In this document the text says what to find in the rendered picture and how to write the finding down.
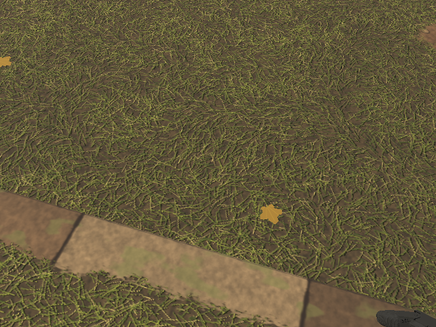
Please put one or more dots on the right robot hand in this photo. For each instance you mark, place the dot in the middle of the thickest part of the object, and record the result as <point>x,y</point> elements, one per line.
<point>392,318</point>

